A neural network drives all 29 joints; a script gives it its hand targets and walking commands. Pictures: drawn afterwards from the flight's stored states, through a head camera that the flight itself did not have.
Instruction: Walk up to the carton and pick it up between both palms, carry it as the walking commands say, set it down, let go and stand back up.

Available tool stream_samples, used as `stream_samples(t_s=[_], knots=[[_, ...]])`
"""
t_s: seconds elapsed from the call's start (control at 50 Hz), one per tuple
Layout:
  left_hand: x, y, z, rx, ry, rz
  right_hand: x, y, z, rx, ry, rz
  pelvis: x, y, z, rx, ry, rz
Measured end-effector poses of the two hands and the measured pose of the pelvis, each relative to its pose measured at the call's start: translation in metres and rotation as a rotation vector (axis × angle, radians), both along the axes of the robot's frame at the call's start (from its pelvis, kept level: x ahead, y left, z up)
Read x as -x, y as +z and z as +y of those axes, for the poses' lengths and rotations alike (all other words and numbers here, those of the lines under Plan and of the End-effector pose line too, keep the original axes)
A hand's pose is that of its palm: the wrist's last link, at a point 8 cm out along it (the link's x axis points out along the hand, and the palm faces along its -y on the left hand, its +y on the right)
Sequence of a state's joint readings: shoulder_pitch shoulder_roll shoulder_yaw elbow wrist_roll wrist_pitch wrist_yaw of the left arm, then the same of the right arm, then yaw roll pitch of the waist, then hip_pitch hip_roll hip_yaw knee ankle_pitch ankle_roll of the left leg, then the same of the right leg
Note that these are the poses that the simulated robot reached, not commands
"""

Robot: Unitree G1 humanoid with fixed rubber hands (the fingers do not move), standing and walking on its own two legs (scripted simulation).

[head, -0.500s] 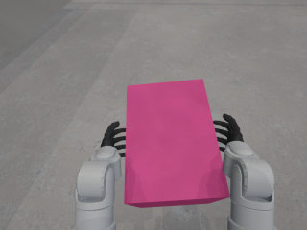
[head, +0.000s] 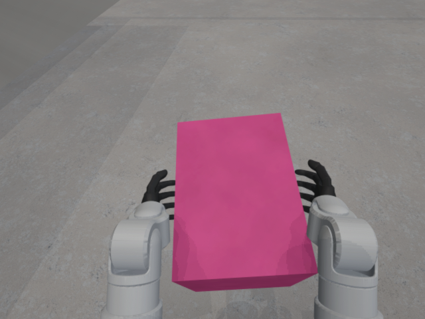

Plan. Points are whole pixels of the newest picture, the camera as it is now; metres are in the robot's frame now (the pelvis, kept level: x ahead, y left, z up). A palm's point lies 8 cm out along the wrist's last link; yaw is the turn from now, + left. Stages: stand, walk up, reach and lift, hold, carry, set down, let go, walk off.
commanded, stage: carry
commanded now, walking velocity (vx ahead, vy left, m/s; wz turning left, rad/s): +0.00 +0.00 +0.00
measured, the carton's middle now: (235, 207) +0.33 -0.01 +0.03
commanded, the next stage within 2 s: hold in 1.96 s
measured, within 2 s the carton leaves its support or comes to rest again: neither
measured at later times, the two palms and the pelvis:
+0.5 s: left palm (174, 199) +0.29 +0.10 +0.11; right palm (340, 195) +0.29 -0.18 +0.11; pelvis +0.02 -0.03 +0.00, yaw -1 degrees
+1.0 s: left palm (174, 200) +0.30 +0.10 +0.09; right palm (334, 194) +0.31 -0.18 +0.10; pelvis +0.02 -0.03 +0.00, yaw +0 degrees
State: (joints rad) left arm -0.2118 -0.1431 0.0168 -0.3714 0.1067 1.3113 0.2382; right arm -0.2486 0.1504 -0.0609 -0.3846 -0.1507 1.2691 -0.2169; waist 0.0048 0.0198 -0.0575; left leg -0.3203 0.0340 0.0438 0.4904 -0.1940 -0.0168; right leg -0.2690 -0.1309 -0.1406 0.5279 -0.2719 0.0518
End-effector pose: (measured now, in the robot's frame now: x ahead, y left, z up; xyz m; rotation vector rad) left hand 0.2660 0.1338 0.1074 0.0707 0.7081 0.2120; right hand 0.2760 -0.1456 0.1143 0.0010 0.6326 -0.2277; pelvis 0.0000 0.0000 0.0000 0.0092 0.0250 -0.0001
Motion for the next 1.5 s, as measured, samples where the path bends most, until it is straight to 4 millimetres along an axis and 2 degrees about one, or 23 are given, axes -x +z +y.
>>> stream_samples(t_s=[0.2, 0.42, 0.92, 1.1, 1.26, 1.38, 1.5], knots=[[-0.01, 0.004, -0.023, -0.008, -0.01, 0.001, -0.002, 0.004, -0.023, -0.006, -0.016, -0.001, -0.004, 0.002, -0.018, 0.002, -0.01, -0.01], [-0.02, 0.002, -0.033, -0.003, -0.002, 0.003, -0.014, 0.002, -0.033, -0.007, -0.013, 0.001, -0.013, 0.001, -0.03, 0.007, -0.012, -0.009], [-0.029, -0.007, -0.031, 0.017, 0.006, 0.007, -0.026, -0.006, -0.031, 0.0, 0.003, 0.007, -0.021, -0.002, -0.032, 0.007, -0.007, 0.001], [-0.04, -0.031, -0.029, 0.023, 0.003, 0.05, -0.036, -0.031, -0.031, 0.003, 0.018, 0.058, -0.018, -0.002, -0.032, 0.004, -0.009, -0.005], [-0.034, -0.033, -0.028, 0.02, -0.007, -0.005, -0.031, -0.033, -0.031, 0.01, 0.035, 0.008, -0.016, -0.003, -0.033, 0.005, -0.005, -0.015], [-0.033, -0.044, -0.028, 0.022, -0.015, 0.015, -0.03, -0.046, -0.032, 0.013, 0.048, 0.035, -0.015, -0.003, -0.034, 0.003, -0.004, -0.023], [-0.028, -0.035, -0.029, 0.018, -0.019, -0.028, -0.024, -0.037, -0.033, 0.013, 0.045, -0.006, -0.012, -0.004, -0.034, 0.003, -0.002, -0.021]])
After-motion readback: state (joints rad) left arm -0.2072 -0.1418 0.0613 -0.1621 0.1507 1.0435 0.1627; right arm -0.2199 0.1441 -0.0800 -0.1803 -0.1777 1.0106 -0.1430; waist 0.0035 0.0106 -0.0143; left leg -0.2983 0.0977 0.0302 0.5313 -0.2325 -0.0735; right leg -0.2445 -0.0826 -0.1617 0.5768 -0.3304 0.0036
